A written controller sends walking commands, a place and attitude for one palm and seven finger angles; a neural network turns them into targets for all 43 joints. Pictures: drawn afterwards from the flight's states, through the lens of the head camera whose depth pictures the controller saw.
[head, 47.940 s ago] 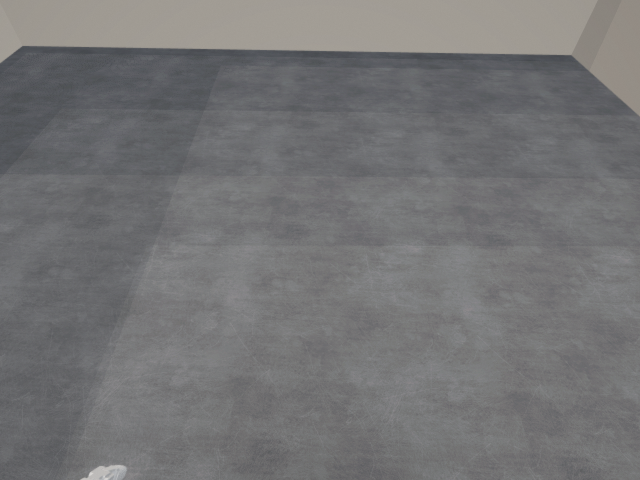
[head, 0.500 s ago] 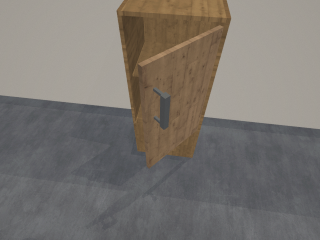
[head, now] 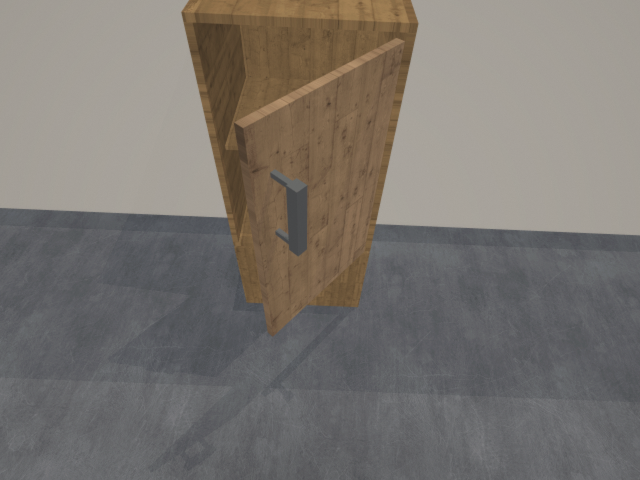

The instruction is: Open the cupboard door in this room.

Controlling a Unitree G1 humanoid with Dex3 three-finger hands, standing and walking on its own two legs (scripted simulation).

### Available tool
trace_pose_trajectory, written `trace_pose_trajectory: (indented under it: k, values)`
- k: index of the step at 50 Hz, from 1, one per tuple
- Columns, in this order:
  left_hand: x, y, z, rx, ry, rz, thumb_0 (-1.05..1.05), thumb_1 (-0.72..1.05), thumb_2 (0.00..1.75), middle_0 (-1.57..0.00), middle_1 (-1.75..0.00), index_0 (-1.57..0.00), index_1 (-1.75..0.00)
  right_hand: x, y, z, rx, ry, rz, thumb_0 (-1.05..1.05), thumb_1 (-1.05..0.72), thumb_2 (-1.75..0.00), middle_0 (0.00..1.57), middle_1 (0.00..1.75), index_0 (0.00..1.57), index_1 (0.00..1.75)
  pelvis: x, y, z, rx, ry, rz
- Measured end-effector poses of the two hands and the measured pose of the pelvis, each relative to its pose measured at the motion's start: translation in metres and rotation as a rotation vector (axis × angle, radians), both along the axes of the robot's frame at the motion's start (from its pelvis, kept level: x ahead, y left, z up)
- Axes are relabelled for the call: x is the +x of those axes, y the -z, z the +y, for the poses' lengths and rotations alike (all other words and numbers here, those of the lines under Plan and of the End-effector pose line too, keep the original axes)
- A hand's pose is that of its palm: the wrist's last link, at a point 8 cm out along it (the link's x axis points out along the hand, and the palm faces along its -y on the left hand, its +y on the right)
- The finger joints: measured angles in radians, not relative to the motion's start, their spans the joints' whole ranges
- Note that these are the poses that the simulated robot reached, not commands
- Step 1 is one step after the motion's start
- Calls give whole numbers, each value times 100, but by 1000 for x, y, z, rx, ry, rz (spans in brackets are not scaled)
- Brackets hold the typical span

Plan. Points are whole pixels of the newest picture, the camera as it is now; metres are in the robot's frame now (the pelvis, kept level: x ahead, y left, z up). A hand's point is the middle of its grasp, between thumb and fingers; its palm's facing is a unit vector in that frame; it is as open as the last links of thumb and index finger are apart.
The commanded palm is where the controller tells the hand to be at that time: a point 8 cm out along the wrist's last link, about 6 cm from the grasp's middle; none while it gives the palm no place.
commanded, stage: walk to a spot facing it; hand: left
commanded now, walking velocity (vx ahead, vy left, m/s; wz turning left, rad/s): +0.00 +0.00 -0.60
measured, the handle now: (288, 213) +0.50 +0.09 +0.02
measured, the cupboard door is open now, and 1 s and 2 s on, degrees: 49 49 49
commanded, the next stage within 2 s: none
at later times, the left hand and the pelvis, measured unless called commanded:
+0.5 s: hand out of the picture +0.10 +0.15 -0.16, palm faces -0.23 -0.94 -0.27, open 7.4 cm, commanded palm none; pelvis -0.02 -0.03 +0.00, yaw -16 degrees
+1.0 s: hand (271, 472) +0.16 +0.08 -0.16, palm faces -0.50 -0.82 -0.28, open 7.4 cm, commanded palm none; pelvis -0.03 -0.05 -0.01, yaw -33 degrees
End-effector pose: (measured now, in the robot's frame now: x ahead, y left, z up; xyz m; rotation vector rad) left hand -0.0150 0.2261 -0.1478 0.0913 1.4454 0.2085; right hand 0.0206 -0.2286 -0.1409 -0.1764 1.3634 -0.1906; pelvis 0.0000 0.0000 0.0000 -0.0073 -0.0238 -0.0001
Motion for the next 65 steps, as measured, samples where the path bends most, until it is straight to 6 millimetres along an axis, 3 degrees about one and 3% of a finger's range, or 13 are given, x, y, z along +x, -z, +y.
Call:
trace_pose_trajectory:
  k: [8, 13, 16, 23, 31, 34, 40, 45, 48, 52, 57, 62, 65]
  values:
    - [54, -9, 22, 46, 117, -83, 1, 91, 90, -20, -30, -20, -30, -16, -2, -7, -14, 56, -49, 0, -91, -89, 20, 30, 20, 30, -11, 0, 1, 17, 94, 16]
    - [97, -25, 12, 82, 209, -187, 1, 91, 90, -20, -30, -20, -30, -34, 5, -24, 6, 100, -47, 0, -91, -89, 21, 30, 20, 30, -17, 1, -12, 11, 148, 22]
    - [113, -24, 2, 112, 266, -237, 1, 91, 90, -20, -30, -20, -30, -41, 16, -42, 15, 145, -53, 0, -91, -89, 21, 30, 20, 30, -20, 10, -25, 24, 179, 24]
    - [117, -27, -21, 91, 344, -202, 1, 91, 90, -20, -30, -20, -30, -32, -4, -68, -30, 219, -124, 1, -91, -89, 20, 30, 20, 30, -23, -1, -30, 33, 255, 21]
    - [129, -6, -28, 14, 410, -162, 1, 90, 90, -20, -30, -21, -30, -22, -19, -65, -99, 268, -238, 0, -91, -89, 20, 30, 20, 30, -15, 6, -19, 4, 349, 53]
    - [142, -2, -31, -1, 450, -164, 1, 91, 90, -20, -30, -21, -30, -37, -21, -57, -105, 275, -213, 0, -91, -89, 20, 30, 20, 30, -17, 5, -20, 15, 385, 43]
    - [171, -16, -57, -13, 537, -212, 1, 91, 90, -20, -30, -20, -30, -83, -17, -48, -64, 351, -128, 0, -91, -89, 21, 30, 20, 30, -20, -2, -30, -6, 455, 36]
    - [192, -17, -87, 21, 644, -272, 1, 91, 90, -20, -30, -20, -30, -127, 9, -59, -29, 470, -90, 0, -91, -89, 21, 30, 20, 30, -27, 14, -48, 13, 525, 27]
    - [193, -20, -97, 39, 677, -268, 1, 91, 90, -20, -30, -20, -30, -145, 10, -66, -31, 524, -49, 1, -91, -89, 21, 30, 20, 30, -30, 11, -50, 9, 550, 19]
    - [192, -23, -107, 37, 711, -240, 1, 91, 90, -20, -30, -20, -30, -152, -3, -72, -51, 569, -59, 1, -91, -89, 20, 30, 20, 30, -31, 3, -52, 23, 592, 23]
    - [196, -17, -115, 0, 753, -214, 1, 90, 90, -20, -30, -21, -30, -147, -16, -70, -86, 614, -109, 1, -91, -89, 20, 30, 20, 30, -25, -1, -50, 27, 648, 32]
    - [211, -1, -119, -42, 786, -194, 1, 90, 90, -20, -30, -21, -30, -142, -19, -55, -129, 642, -149, 0, -91, -89, 20, 30, 20, 30, -15, 6, -41, 5, 705, 48]
    - [221, -4, -128, -57, 829, -190, 1, 91, 90, -20, -30, -20, -30, -149, -24, -40, -120, 661, -135, 0, -91, -89, 20, 30, 20, 30, -13, 1, -42, 4, 745, 44]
